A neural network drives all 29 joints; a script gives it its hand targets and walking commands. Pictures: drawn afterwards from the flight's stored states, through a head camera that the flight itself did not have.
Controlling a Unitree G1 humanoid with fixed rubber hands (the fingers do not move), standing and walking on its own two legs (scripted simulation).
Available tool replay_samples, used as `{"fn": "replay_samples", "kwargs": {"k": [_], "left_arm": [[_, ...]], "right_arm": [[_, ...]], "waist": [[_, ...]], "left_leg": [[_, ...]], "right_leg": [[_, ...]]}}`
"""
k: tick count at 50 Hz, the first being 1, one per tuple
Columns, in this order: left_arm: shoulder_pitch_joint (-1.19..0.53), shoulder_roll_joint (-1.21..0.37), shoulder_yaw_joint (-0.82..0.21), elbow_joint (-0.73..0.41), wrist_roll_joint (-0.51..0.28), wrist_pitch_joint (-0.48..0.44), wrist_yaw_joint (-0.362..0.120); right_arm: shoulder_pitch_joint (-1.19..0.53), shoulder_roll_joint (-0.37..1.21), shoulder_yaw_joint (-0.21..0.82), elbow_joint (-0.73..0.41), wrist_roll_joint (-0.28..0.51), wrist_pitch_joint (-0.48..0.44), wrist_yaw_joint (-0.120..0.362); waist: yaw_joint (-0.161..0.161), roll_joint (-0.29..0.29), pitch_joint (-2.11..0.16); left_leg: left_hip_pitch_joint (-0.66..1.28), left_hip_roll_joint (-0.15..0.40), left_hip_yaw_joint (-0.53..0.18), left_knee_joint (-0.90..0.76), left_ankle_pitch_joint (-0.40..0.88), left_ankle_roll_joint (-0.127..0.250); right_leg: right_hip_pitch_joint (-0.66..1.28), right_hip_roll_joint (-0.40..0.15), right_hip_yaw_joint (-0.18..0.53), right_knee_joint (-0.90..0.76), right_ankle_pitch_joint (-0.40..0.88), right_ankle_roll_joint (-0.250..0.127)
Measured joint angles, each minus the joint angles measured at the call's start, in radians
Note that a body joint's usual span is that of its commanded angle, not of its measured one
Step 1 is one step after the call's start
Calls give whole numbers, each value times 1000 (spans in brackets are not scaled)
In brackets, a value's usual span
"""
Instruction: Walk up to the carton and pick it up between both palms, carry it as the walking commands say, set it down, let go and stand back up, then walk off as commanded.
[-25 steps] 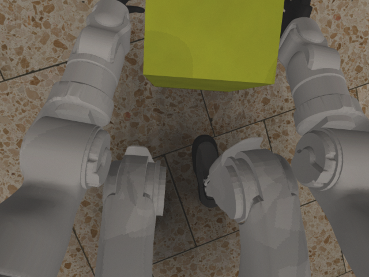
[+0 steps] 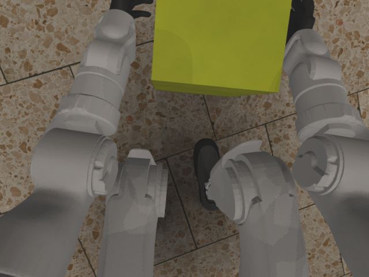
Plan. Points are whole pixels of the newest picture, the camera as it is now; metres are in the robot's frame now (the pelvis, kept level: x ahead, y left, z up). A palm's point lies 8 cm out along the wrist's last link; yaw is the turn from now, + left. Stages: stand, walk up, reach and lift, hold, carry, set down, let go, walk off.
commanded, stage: set down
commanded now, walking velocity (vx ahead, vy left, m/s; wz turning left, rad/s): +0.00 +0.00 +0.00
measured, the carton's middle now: (206, 40) +0.52 -0.08 -0.22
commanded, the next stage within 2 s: none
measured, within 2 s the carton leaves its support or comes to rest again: neither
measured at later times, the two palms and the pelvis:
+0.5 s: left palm (114, 16) +0.54 +0.09 -0.17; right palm (296, 44) +0.49 -0.24 -0.16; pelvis +0.00 +0.00 +0.01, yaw -1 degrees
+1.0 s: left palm (103, 0) +0.56 +0.10 -0.15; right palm (324, 37) +0.50 -0.27 -0.13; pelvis -0.02 -0.02 +0.01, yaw +0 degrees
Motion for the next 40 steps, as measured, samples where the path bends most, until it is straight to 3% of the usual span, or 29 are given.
{"fn": "replay_samples", "kwargs": {"k": [14, 24, 29, 40], "left_arm": [[-22, 25, -52, 16, -26, -29, 15], [-24, 104, -147, 32, -133, -52, 47], [-17, 144, -177, 1, -189, -55, 35], [-56, 188, -155, -34, -186, -49, 12]], "right_arm": [[-22, -4, 2, 57, 22, -35, -4], [-31, -18, 52, 91, 92, -102, -65], [-2, -46, 85, 53, 135, -119, -69], [10, -104, 147, -23, 206, -95, -56]], "waist": [[-4, 4, 38], [-1, 1, 67], [-4, 14, 63], [-1, 11, 132]], "left_leg": [[11, 1, -7, 10, 4, 2], [21, 6, -23, -20, 14, -12], [9, 12, -25, -30, 16, -12], [27, 27, -37, -13, 19, -30]], "right_leg": [[20, -2, -9, -1, 3, 6], [32, -3, -19, -32, 13, -7], [23, -15, -27, -36, 8, -19], [38, -30, -52, -17, 15, -50]]}}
